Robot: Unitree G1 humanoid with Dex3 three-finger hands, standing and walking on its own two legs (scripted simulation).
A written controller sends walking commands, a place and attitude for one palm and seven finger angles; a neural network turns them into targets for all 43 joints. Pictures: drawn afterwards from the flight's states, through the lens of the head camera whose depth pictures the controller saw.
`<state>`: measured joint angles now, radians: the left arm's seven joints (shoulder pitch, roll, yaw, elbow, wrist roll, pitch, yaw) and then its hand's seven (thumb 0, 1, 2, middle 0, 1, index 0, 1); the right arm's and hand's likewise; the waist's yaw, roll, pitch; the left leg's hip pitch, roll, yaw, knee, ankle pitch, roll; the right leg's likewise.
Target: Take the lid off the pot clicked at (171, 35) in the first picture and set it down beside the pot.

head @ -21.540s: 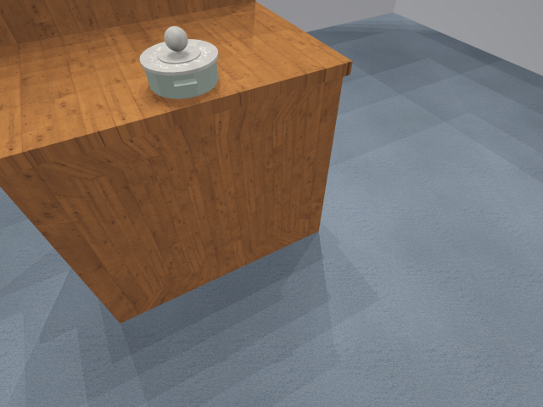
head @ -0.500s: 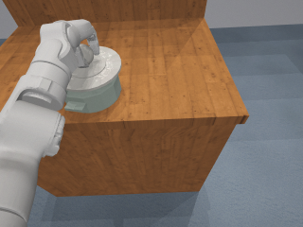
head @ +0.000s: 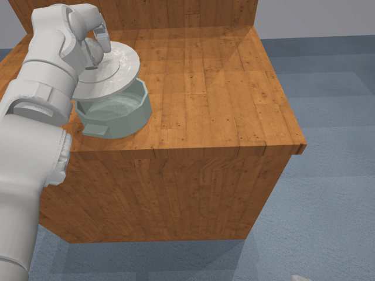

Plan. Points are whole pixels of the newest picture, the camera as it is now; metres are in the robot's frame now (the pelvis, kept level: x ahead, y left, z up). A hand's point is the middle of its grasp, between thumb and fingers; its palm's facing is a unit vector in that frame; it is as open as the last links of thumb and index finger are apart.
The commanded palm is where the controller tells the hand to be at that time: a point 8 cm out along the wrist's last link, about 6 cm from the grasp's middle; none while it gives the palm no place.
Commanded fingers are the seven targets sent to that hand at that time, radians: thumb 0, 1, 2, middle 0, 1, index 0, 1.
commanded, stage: lift the lid straight up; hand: left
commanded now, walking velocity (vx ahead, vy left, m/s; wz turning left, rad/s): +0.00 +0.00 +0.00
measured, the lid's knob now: (89, 52) +0.52 +0.18 +0.24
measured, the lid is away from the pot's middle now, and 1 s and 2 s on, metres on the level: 0.01 0.01 0.13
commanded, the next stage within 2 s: move the lid sideways beside the pot in 0.98 s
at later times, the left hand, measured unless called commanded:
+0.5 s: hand (80, 27) +0.49 +0.17 +0.30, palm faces -0.19 -0.11 -0.98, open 8.0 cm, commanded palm +0.48 +0.18 +0.37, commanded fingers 0.00 0.63 1.04 -0.70 -1.00 -0.75 -1.03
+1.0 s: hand (74, 9) +0.49 +0.17 +0.33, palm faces -0.14 -0.09 -0.99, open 8.0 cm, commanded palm +0.48 +0.17 +0.39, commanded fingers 0.00 0.63 1.04 -0.70 -1.00 -0.75 -1.03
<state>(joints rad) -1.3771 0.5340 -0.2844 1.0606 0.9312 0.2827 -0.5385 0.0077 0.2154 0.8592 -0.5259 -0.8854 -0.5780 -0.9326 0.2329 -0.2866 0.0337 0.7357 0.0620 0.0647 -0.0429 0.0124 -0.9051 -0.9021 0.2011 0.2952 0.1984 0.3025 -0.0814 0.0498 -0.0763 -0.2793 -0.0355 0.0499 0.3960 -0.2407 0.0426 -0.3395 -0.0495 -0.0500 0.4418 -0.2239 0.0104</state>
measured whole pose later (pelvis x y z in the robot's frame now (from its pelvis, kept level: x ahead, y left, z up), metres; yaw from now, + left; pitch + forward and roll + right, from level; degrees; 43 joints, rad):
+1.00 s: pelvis +0.00 +0.00 +0.00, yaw +0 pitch +9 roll +1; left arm -1.58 0.54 -0.29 1.12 0.98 0.37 -0.57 0.01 0.21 0.86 -0.53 -0.89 -0.59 -0.94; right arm 0.22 -0.29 0.05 0.75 0.06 0.04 -0.03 0.01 -0.91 -0.90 0.20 0.30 0.20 0.30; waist -0.08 0.06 -0.10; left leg -0.31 -0.04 0.04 0.38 -0.23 0.04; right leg -0.37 -0.06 -0.05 0.43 -0.22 0.01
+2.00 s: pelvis +0.01 +0.01 +0.00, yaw +0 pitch +10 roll +0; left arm -1.50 0.79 -0.21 1.10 1.03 0.25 -0.58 0.02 0.21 0.86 -0.53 -0.89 -0.59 -0.94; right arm 0.24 -0.29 0.05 0.73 0.08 0.12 -0.04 0.01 -0.90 -0.90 0.20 0.30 0.20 0.30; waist -0.09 0.06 -0.10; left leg -0.33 -0.04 0.04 0.41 -0.25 0.05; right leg -0.37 -0.05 -0.06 0.41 -0.22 0.02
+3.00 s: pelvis +0.02 +0.01 +0.00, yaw +1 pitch +12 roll -1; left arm -1.51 1.04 -0.16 1.19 1.08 0.21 -0.60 0.02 0.21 0.86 -0.53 -0.89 -0.59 -0.94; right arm 0.25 -0.31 0.07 0.74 0.10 0.12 -0.07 0.01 -0.90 -0.90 0.20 0.30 0.20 0.30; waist -0.09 0.05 -0.06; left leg -0.36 -0.02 0.02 0.44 -0.28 0.05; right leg -0.36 -0.03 -0.07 0.37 -0.21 0.02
